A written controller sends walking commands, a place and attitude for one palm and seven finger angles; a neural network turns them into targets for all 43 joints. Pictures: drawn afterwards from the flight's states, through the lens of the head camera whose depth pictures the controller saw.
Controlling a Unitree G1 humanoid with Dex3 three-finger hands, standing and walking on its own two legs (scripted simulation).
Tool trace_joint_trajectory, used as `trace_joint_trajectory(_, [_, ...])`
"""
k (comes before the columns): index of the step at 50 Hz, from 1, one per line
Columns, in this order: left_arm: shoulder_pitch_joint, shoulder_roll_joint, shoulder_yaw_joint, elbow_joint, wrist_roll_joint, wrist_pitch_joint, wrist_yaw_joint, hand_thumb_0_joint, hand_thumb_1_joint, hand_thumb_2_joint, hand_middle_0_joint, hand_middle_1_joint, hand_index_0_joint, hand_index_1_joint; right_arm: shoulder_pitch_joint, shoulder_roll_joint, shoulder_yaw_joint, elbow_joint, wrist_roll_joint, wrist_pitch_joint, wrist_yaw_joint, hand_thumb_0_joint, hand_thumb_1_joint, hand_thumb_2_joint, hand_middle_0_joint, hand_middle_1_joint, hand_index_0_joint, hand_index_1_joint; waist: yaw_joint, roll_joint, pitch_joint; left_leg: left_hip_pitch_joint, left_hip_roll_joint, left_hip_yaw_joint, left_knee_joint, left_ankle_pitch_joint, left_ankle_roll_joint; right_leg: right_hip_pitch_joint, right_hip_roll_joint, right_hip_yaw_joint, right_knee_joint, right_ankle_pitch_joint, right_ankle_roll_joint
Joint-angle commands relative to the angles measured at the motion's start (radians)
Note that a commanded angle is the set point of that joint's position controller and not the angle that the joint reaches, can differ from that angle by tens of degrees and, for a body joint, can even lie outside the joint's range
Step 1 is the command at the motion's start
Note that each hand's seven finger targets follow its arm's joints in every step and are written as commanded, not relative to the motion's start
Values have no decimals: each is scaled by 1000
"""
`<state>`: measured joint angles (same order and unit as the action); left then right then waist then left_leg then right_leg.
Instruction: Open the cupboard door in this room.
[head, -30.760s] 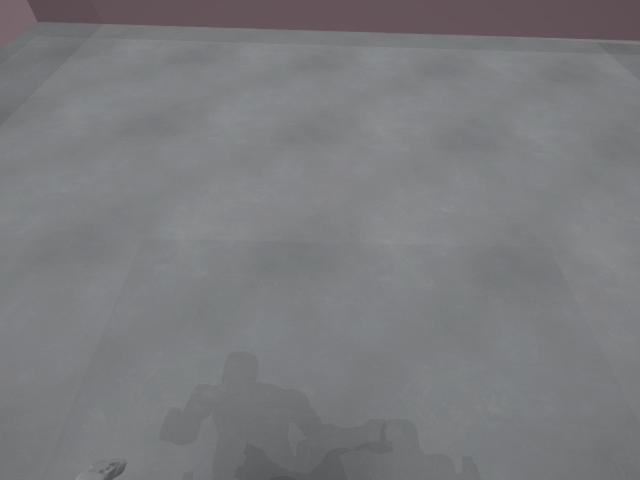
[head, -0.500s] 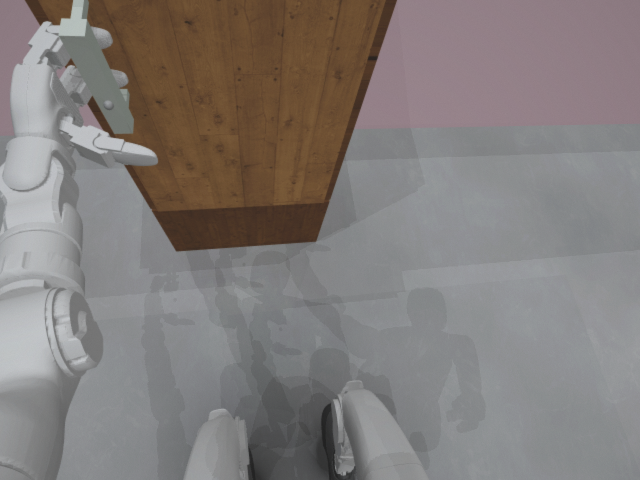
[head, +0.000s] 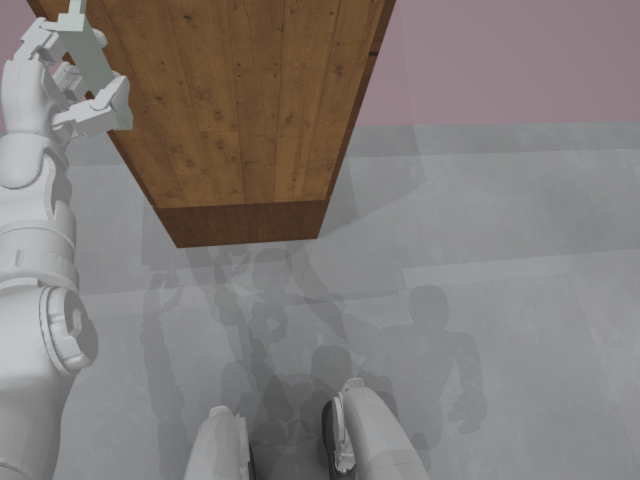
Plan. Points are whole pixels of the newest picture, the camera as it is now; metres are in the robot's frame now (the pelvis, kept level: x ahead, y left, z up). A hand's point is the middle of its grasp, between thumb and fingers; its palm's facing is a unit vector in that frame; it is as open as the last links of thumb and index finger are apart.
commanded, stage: close the thumb around the handle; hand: left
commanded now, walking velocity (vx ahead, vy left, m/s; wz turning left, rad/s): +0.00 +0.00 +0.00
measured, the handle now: (102, 66) +0.60 +0.20 +0.05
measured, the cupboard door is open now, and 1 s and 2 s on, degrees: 0 31 49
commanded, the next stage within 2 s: pull the door open along its arc in 0.18 s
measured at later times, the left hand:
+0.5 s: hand (118, 109) +0.53 +0.17 +0.06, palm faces +0.01 -1.00 -0.03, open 6.1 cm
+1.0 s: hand (196, 221) +0.39 +0.09 +0.07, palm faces +0.37 -0.93 +0.05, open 6.3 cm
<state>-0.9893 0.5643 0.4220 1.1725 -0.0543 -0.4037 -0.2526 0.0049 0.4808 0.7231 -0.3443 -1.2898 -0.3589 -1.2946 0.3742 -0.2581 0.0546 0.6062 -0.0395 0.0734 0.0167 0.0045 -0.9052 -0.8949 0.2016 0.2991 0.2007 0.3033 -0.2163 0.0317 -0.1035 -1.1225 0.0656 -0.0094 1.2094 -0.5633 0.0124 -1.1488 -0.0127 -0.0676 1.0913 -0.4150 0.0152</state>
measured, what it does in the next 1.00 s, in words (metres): stands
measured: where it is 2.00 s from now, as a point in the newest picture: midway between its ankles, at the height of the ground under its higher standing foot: outside the picture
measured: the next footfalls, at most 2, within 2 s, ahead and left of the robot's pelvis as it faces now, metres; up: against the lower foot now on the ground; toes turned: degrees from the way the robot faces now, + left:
none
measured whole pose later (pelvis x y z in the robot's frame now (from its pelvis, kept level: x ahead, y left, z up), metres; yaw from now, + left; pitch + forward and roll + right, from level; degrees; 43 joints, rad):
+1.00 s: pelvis +0.02 -0.01 +0.03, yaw +1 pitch +20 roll -1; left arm -0.20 -0.07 0.01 0.41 0.04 -0.43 0.46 0.01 0.67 0.78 -0.31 -1.31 -0.33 -1.27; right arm 0.22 -0.20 -0.02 0.54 -0.07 0.03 0.07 0.01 -0.91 -0.90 0.20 0.30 0.20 0.30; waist -0.04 0.02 -0.16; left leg -0.86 0.04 0.02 1.06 -0.55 -0.01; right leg -0.93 -0.03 -0.04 1.04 -0.45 0.00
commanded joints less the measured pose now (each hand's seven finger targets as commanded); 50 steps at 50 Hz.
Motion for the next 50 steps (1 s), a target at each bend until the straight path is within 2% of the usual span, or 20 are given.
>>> trace_joint_trajectory(1, [-440, 196, -8, -217, -8, -75, -5, 0, 900, 900, -400, -1350, -400, -1350, 204, -191, -75, -22, -3, -5, -9, 0, -900, -900, 200, 300, 200, 300, -14, 197, -559, 409, -34, -56, -133, 501, -2, 263, 55, 13, -82, 291, -36])
trace_joint_trajectory(2, [-451, 189, -10, -222, -13, -77, -4, 0, 900, 900, -400, -1350, -400, -1350, 210, -191, -75, -22, -4, -5, -9, 0, -900, -900, 200, 300, 200, 300, -23, 189, -557, 421, -32, -61, -133, 521, 0, 255, 57, 7, -79, 299, -38])
trace_joint_trajectory(3, [-449, 215, 12, -233, -13, -80, -1, 0, 900, 900, -400, -1350, -400, -1350, 211, -194, -76, -20, -5, -4, -9, 0, -900, -900, 200, 300, 200, 300, -11, 186, -581, 420, -32, -61, -132, 525, -3, 273, 55, 10, -78, 306, -36])
trace_joint_trajectory(6, [-466, 171, -21, -207, -10, -72, 10, 0, 900, 900, -400, -1350, -400, -1350, 207, -190, -77, -15, -4, -3, -8, 0, -900, -900, 200, 300, 200, 300, -31, 171, -533, 396, -33, -59, -132, 495, -1, 250, 54, 8, -83, 287, -33])
trace_joint_trajectory(8, [-476, 205, 2, -207, -5, -76, 17, 0, 900, 900, -400, -1350, -400, -1350, 211, -193, -73, -15, -6, -2, -9, 0, -900, -900, 200, 300, 200, 300, -23, 173, -542, 393, -33, -63, -134, 498, -1, 257, 53, 9, -77, 289, -36])
trace_joint_trajectory(10, [-466, 189, -5, -202, -2, -74, 22, 0, 900, 900, -400, -1350, -400, -1350, 208, -188, -74, -21, -6, -3, -9, 0, -900, -900, 200, 300, 200, 300, -24, 165, -549, 379, -37, -55, -128, 489, 2, 266, 52, 12, -79, 293, -34])
trace_joint_trajectory(12, [-473, 211, 13, -186, 1, -75, 28, 0, 900, 900, -400, -1350, -400, -1350, 212, -190, -71, -22, -7, -4, -12, 0, -900, -900, 200, 300, 200, 300, -27, 146, -540, 356, -38, -55, -125, 478, 7, 275, 53, 14, -75, 295, -35])
trace_joint_trajectory(13, [-476, 244, 35, -194, 6, -77, 30, 0, 900, 900, -400, -1350, -400, -1350, 210, -192, -71, -23, -7, -2, -13, 0, -900, -900, 200, 300, 200, 300, -18, 157, -565, 353, -38, -53, -121, 482, 6, 288, 51, 19, -70, 303, -34])
trace_joint_trajectory(14, [-462, 237, 26, -169, 11, -73, 31, 0, 900, 900, -400, -1350, -400, -1350, 205, -187, -67, -28, -6, -3, -12, 0, -900, -900, 200, 300, 200, 300, -14, 162, -545, 331, -42, -48, -122, 464, 6, 290, 51, 21, -71, 295, -33])
trace_joint_trajectory(15, [-431, 187, -6, -186, 11, -73, 30, 0, 900, 900, -400, -1350, -400, -1350, 203, -182, -69, -35, -6, -4, -8, 0, -900, -900, 200, 300, 200, 300, -12, 155, -547, 340, -42, -46, -128, 456, 6, 290, 51, 18, -74, 286, -33])
trace_joint_trajectory(24, [-168, 151, 0, -346, -29, -67, 11, 0, 900, 900, -400, -1350, -400, -1350, 172, -176, -86, -84, 13, 6, 4, 0, -900, -900, 200, 300, 200, 300, 62, 142, -620, 404, -43, -22, -165, 543, 1, 406, 51, 22, -87, 388, -34])
trace_joint_trajectory(26, [-74, 116, -16, -381, -43, -59, 11, 0, 900, 900, -400, -1350, -400, -1350, 158, -172, -89, -99, 21, 7, 6, 0, -900, -900, 200, 300, 200, 300, 74, 83, -577, 375, -45, -12, -188, 521, 4, 451, 53, 21, -102, 397, -32])
trace_joint_trajectory(33, [283, -16, -60, -603, -105, -63, 25, 0, 900, 900, -400, -1350, -400, -1350, 97, -148, -106, -150, 43, -8, 12, 0, -900, -900, 200, 300, 200, 300, 140, 49, -546, 376, -56, 23, -242, 561, 4, 576, 42, 28, -126, 483, -35])
trace_joint_trajectory(35, [367, -83, -101, -663, -122, -65, 36, 0, 900, 900, -400, -1350, -400, -1350, 72, -142, -109, -157, 48, -18, 16, 0, -900, -900, 200, 300, 200, 300, 141, 25, -494, 377, -54, 29, -255, 553, 2, 574, 40, 22, -135, 481, -32])
trace_joint_trajectory(36, [387, -126, -19, -720, -176, -71, 146, 0, 900, 900, -400, -1350, -400, -1350, 48, -122, -112, -165, 45, -28, 17, 0, -900, -900, 200, 300, 200, 300, 187, 22, -468, 354, -55, 33, -267, 526, -11, 570, 41, 8, -138, 448, -32])
trace_joint_trajectory(38, [464, -242, -84, -777, -152, -82, 298, 0, 900, 900, -400, -1350, -400, -1350, 23, -109, -112, -160, 31, -52, 29, 0, -900, -900, 200, 300, 200, 300, 182, 16, -440, 365, -54, 32, -271, 516, -21, 542, 38, -2, -133, 420, -32])
trace_joint_trajectory(42, [541, -370, -189, -898, -42, -103, 527, 0, 900, 900, -400, -1350, -400, -1350, -10, -88, -118, -162, -1, -66, 44, 0, -900, -900, 200, 300, 200, 300, 190, -13, -447, 378, -55, 38, -260, 533, -29, 567, 28, 2, -118, 447, -41])
trace_joint_trajectory(46, [643, -536, -327, -963, 79, -93, 733, 0, 900, 900, -400, -1350, -400, -1350, -64, -60, -119, -167, -26, -71, 57, 0, -900, -900, 200, 300, 200, 300, 202, -34, -435, 392, -60, 37, -266, 526, -33, 581, 20, -3, -117, 445, -47])
trace_joint_trajectory(47, [648, -568, -370, -969, 116, -89, 775, 0, 900, 900, -400, -1350, -400, -1350, -73, -56, -120, -170, -34, -73, 55, 0, -900, -900, 200, 300, 200, 300, 191, -74, -431, 385, -61, 31, -262, 512, -29, 581, 23, -5, -122, 443, -47])
trace_joint_trajectory(50, [706, -619, -464, -1012, 195, -77, 828, 0, 900, 900, -400, -1350, -400, -1350, -108, -38, -122, -165, -42, -74, 49, 0, -900, -900, 200, 300, 200, 300, 197, -66, -430, 397, -68, 39, -267, 476, -26, 603, 14, 9, -134, 443, -48])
